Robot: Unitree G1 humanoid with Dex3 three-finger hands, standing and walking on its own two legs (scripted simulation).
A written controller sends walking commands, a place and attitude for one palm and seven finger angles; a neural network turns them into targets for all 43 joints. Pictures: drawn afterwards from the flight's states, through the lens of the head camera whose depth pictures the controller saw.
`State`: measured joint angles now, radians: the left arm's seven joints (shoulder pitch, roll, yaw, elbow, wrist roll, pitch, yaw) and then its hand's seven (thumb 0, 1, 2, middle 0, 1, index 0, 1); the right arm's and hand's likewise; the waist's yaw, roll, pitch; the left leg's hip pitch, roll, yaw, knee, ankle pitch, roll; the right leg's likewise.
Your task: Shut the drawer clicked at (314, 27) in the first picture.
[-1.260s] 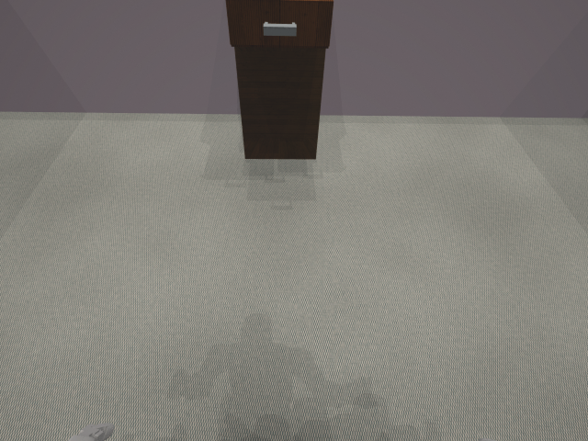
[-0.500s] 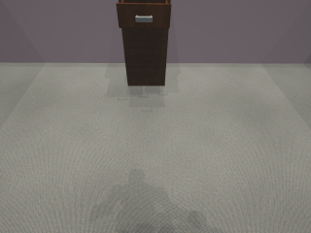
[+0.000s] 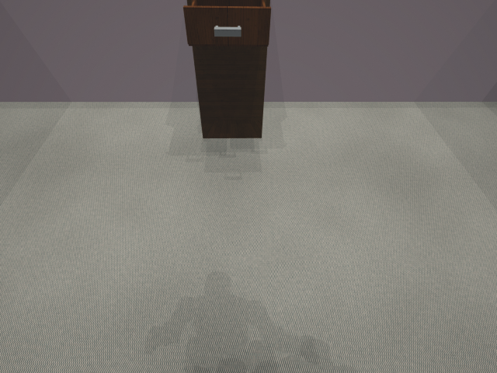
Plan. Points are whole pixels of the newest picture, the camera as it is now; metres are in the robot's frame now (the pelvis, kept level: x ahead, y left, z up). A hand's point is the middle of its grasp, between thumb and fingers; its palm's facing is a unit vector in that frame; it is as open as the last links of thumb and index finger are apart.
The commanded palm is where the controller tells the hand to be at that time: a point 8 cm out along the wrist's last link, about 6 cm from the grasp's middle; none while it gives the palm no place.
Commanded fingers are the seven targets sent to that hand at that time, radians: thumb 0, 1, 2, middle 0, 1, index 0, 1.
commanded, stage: look at it before walking up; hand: left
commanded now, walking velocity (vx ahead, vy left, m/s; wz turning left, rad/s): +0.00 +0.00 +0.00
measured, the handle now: (227, 29) +1.32 +0.16 +0.02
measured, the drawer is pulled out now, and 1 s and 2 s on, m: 0.30 0.30 0.30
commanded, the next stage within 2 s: walk to a spot facing it in 0.18 s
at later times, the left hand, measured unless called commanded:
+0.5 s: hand out of the picture +0.04 +0.22 -0.18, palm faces -0.01 -0.97 -0.24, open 7.4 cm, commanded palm none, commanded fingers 0.00 0.90 0.90 -0.20 -0.30 -0.20 -0.30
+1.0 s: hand (185, 298) +0.31 +0.16 -0.19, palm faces -0.09 -0.97 -0.21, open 7.3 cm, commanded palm none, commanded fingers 0.00 0.90 0.90 -0.20 -0.30 -0.20 -0.30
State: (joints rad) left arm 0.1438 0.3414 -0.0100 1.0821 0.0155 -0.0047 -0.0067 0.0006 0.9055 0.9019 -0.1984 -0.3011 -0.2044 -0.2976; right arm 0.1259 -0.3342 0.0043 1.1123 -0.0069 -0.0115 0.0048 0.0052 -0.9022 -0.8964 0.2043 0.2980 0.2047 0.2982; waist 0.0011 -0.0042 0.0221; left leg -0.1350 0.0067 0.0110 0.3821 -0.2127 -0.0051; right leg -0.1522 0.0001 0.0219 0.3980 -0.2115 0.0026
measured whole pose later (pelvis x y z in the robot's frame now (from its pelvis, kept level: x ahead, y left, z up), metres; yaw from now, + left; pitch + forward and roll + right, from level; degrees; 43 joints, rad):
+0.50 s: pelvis +0.03 +0.01 -0.01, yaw -1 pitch -1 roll -1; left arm 0.28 0.26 0.00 1.08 0.02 0.01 -0.01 0.00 0.91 0.90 -0.20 -0.30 -0.20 -0.30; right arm 0.23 -0.27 0.00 1.11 -0.02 0.00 0.01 0.00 -0.90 -0.90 0.20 0.30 0.20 0.30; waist 0.01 0.01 -0.02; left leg -0.18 0.04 0.03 0.55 -0.38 0.01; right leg -0.16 0.02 0.03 0.48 -0.30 -0.01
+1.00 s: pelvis +0.19 -0.02 -0.03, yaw -5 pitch -3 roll -2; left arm 0.15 0.21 0.06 1.00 0.02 -0.07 -0.01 0.00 0.92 0.90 -0.19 -0.30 -0.20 -0.30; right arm 0.51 -0.11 -0.03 1.24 -0.01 -0.02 -0.01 0.01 -0.90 -0.90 0.20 0.30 0.20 0.30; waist -0.04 0.01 0.10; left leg -0.23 0.10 0.06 1.19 -0.47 0.03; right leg -0.38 -0.04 -0.17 0.67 -0.23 -0.06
